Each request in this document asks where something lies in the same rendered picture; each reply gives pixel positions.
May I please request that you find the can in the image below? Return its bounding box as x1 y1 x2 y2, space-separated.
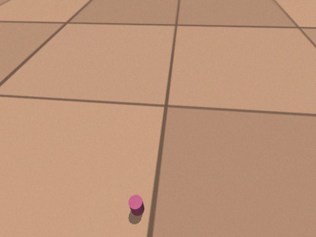
128 195 144 216

